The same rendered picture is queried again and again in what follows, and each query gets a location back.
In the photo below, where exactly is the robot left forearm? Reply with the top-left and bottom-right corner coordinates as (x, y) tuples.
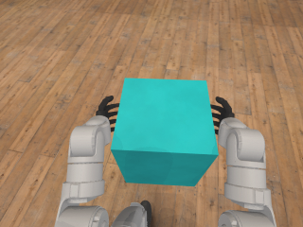
(54, 115), (112, 227)

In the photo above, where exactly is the robot left upper arm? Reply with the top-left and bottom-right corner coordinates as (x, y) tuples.
(55, 205), (109, 227)

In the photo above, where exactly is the robot right upper arm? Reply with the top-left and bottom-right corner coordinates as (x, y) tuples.
(218, 209), (275, 227)

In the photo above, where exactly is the carton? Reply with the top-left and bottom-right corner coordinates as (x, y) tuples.
(111, 78), (219, 186)

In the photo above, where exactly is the left robot thigh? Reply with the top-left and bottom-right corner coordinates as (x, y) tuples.
(111, 206), (147, 227)

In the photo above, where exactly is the left robot foot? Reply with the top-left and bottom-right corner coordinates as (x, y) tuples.
(140, 200), (152, 227)

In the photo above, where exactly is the robot right forearm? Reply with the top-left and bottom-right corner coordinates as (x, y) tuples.
(218, 117), (277, 227)

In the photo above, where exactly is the right robot hand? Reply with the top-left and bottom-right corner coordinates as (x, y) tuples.
(210, 96), (235, 135)

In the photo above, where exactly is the left robot hand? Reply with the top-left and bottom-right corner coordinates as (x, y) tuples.
(96, 96), (120, 132)

